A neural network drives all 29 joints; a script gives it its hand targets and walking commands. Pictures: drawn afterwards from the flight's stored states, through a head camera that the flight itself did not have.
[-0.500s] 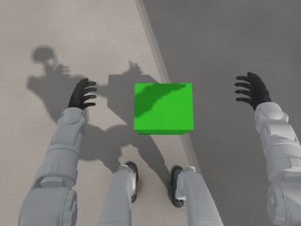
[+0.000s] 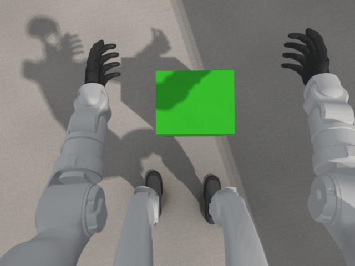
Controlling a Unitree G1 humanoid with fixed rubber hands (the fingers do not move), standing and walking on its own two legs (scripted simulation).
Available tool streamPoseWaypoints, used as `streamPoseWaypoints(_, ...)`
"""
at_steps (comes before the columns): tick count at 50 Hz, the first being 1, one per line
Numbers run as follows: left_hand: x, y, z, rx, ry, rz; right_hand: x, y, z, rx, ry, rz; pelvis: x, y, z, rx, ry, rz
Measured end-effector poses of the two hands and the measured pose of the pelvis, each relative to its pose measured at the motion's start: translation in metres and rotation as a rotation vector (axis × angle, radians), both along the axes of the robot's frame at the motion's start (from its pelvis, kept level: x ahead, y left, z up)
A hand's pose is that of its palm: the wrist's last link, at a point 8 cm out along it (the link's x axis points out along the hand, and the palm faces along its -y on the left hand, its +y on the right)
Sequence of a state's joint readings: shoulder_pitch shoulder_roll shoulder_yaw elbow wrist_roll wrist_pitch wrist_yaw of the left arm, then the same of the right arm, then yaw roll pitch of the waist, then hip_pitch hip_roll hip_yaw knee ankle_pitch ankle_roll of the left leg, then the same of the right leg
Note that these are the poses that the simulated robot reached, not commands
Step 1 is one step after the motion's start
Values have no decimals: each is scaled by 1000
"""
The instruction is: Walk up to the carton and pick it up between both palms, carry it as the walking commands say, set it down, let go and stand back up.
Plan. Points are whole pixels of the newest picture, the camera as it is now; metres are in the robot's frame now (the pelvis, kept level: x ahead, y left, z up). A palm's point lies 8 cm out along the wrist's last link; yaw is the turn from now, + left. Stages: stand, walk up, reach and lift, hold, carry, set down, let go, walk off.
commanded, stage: reach and lift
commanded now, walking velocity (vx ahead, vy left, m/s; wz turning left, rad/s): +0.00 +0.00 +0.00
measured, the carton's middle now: (192, 109) +0.48 -0.03 -0.50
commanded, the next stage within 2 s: none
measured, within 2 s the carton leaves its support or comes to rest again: neither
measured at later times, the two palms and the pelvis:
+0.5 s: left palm (120, 99) +0.48 +0.19 -0.28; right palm (270, 96) +0.48 -0.23 -0.27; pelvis -0.03 +0.01 -0.12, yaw -1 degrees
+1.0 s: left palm (132, 108) +0.47 +0.18 -0.40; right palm (251, 104) +0.48 -0.22 -0.40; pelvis -0.05 +0.00 -0.23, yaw +0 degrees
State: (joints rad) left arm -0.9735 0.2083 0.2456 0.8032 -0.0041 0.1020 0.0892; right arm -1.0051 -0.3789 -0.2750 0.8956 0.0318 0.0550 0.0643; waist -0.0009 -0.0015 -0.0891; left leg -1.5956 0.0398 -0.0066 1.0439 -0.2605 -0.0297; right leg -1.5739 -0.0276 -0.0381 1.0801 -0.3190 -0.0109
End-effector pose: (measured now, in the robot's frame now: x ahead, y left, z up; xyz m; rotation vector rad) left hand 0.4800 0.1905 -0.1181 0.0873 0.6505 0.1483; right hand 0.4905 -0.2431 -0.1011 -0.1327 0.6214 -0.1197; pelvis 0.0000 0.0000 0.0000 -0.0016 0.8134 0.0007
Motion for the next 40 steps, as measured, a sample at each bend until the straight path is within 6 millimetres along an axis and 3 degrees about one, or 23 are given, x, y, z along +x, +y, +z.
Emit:
streamPoseWaypoints(4,0,-2,-15,-16,11,0,1,3,-11,17,-1,-8,-6,2,-11,-2,10,-2)
streamPoseWaypoints(8,3,-3,-37,-25,2,9,3,8,-34,35,2,-15,-13,4,-32,-5,29,-5)
streamPoseWaypoints(17,0,-7,-117,-14,33,25,-1,11,-117,42,45,-41,-22,7,-88,-5,84,-12)
streamPoseWaypoints(23,-4,-4,-151,0,6,42,-10,12,-164,68,64,-92,-31,6,-114,-2,30,-14)
streamPoseWaypoints(34,5,-9,-201,-21,21,55,8,21,-200,69,5,-83,-40,5,-171,5,-12,-16)
streamPoseWaypoints(40,-2,-8,-235,-11,69,48,-3,21,-240,70,58,-88,-41,5,-197,7,-15,-17)
